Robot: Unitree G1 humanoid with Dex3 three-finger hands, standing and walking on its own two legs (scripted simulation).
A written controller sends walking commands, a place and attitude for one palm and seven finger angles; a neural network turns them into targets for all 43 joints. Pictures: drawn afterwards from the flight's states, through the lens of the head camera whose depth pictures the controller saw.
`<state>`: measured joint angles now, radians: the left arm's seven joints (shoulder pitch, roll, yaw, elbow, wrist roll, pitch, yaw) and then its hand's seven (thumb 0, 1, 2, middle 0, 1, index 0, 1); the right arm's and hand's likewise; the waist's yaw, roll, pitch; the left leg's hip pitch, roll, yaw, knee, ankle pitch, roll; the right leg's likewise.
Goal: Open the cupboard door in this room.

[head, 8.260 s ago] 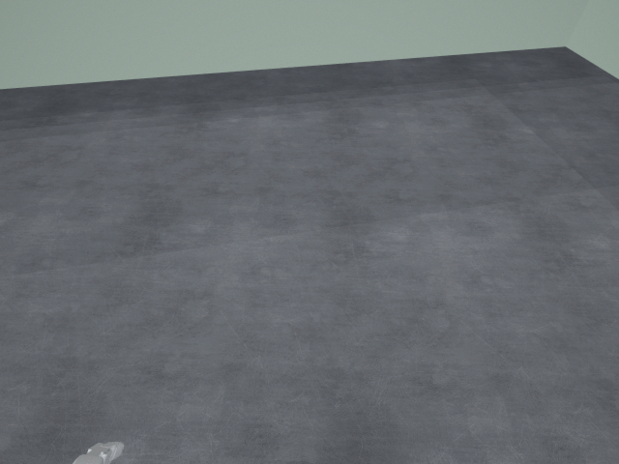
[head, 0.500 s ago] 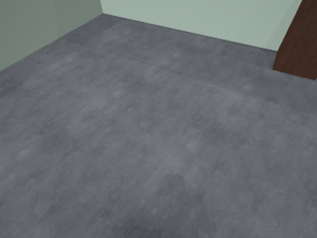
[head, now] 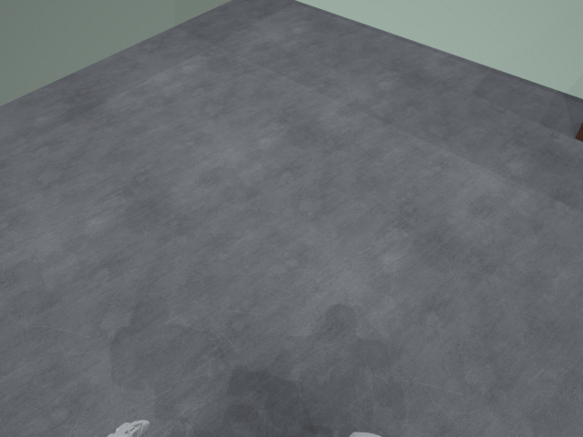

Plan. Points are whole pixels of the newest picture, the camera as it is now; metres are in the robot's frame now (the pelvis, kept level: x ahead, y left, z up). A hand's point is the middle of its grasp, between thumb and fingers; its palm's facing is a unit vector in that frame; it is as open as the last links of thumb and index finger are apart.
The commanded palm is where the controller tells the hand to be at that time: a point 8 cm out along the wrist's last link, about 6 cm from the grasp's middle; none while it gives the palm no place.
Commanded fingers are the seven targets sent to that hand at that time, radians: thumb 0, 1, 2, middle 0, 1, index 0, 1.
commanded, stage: turn or walk to find it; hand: left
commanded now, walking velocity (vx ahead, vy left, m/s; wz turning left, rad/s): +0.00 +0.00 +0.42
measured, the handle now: out of the picture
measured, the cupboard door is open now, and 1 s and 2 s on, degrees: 0 0 0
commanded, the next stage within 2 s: none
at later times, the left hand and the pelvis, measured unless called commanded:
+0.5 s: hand out of the picture -0.04 +0.19 -0.17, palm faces +0.27 -0.93 -0.24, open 7.3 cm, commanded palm none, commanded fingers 0.00 0.90 0.90 -0.20 -0.30 -0.20 -0.30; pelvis -0.02 -0.01 -0.01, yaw +14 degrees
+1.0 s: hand out of the picture +0.00 +0.22 -0.15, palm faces +0.41 -0.88 -0.26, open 7.4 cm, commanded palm none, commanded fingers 0.00 0.90 0.90 -0.20 -0.30 -0.20 -0.30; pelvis -0.04 -0.02 +0.00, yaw +25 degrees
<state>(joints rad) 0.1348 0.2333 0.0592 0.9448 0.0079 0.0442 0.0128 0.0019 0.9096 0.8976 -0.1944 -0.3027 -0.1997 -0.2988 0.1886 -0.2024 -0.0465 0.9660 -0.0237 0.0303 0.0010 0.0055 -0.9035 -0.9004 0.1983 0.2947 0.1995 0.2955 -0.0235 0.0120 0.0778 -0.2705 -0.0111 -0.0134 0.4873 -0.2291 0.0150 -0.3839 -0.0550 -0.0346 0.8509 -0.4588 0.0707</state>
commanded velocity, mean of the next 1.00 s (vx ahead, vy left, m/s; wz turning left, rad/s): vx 0.00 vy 0.00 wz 0.42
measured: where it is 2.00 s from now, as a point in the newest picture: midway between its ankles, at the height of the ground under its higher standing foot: outside the picture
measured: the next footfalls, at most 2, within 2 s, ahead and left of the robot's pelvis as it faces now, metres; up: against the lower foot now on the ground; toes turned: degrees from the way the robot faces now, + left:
right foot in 0.08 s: +0.03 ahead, -0.13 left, +0.00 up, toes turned -1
left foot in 0.54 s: -0.03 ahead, +0.11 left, +0.00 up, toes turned +20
